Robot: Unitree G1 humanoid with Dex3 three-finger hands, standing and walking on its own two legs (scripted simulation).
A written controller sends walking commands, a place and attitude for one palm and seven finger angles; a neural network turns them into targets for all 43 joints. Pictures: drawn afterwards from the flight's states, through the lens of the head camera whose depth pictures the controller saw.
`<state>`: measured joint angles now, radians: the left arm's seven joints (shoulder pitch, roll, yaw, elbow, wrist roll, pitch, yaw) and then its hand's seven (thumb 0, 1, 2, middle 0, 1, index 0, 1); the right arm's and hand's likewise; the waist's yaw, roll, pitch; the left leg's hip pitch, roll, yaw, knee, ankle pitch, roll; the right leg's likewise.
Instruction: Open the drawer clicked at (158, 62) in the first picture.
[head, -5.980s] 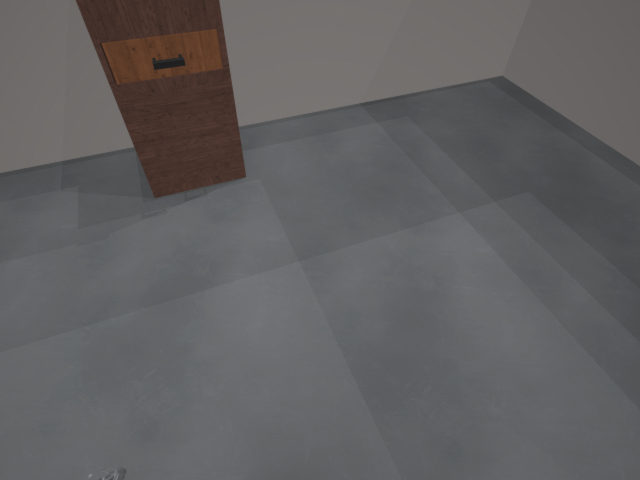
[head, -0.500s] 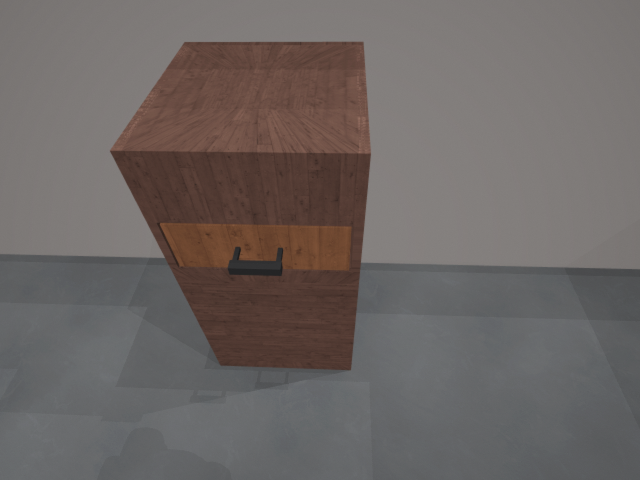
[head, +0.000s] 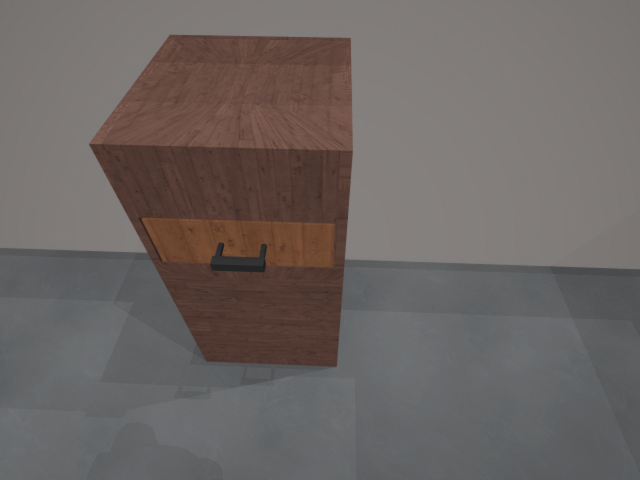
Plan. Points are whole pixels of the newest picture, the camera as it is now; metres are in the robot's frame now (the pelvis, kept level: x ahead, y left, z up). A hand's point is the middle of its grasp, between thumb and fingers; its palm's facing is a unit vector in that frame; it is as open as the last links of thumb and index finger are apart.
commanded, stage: come to a stop and stand still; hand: left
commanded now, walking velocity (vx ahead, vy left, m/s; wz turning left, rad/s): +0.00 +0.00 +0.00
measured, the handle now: (240, 256) +0.56 +0.20 -0.16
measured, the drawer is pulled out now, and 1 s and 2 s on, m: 0.00 0.00 0.00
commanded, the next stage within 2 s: look again from close up in 0.76 s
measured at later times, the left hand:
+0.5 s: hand out of the picture +0.02 +0.15 -0.18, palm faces +0.04 -0.98 -0.19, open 7.4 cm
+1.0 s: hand out of the picture +0.03 +0.17 -0.18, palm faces -0.01 -0.98 -0.20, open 7.4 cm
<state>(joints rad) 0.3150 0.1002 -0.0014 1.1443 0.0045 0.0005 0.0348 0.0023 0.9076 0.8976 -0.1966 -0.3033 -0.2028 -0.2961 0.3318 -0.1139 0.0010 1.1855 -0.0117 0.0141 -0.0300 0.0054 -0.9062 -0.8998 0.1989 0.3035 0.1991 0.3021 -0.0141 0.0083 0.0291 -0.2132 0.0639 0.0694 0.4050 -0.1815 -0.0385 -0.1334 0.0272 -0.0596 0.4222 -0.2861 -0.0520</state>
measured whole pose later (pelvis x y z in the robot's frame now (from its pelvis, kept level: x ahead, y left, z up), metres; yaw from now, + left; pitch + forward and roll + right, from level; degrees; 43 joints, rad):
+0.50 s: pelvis +0.04 -0.01 +0.00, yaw +0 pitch +0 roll +1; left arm 0.31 0.12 0.00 1.13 0.01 -0.01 0.04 0.00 0.91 0.90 -0.20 -0.30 -0.20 -0.30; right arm 0.25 -0.15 0.00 1.16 -0.01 0.00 -0.04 0.01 -0.92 -0.90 0.20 0.30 0.20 0.30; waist 0.00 0.00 0.02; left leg -0.17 0.07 0.07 0.41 -0.24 -0.05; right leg -0.08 0.03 -0.06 0.41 -0.33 -0.06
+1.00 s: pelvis +0.04 +0.00 -0.01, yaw -1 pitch +1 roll +0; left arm 0.33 0.12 -0.01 1.07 0.02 -0.05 0.06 0.00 0.91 0.90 -0.20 -0.30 -0.20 -0.30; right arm 0.25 -0.18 -0.01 1.05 -0.01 0.00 -0.02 0.01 -0.92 -0.90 0.20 0.30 0.20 0.30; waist -0.01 0.03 0.04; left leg -0.26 0.05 0.05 0.58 -0.29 0.02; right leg -0.13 0.05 -0.04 0.48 -0.36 -0.06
